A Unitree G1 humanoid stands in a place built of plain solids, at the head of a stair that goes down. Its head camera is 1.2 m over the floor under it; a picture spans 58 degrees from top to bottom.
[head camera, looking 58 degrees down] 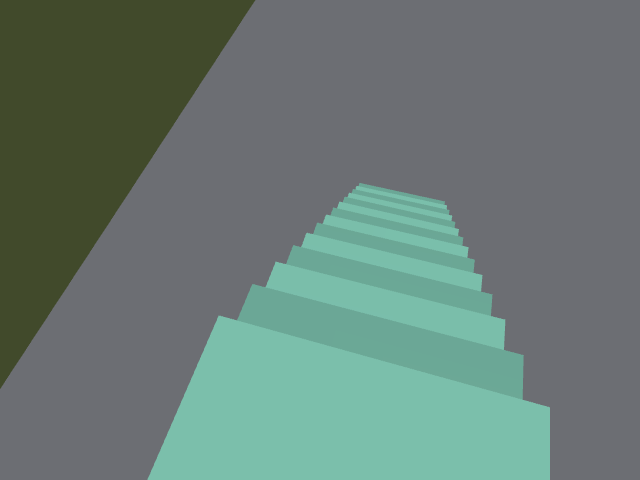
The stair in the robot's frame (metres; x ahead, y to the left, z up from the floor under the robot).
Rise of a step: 0.19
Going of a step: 0.21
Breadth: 0.94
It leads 16 degrees to the right of straight ahead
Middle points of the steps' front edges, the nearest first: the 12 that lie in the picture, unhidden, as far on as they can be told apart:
0.36 -0.15 0.00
0.56 -0.21 -0.19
0.76 -0.27 -0.39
0.95 -0.32 -0.58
1.15 -0.38 -0.77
1.35 -0.44 -0.96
1.55 -0.49 -1.16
1.75 -0.55 -1.35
1.95 -0.60 -1.55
2.14 -0.66 -1.74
2.34 -0.72 -1.93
2.54 -0.77 -2.13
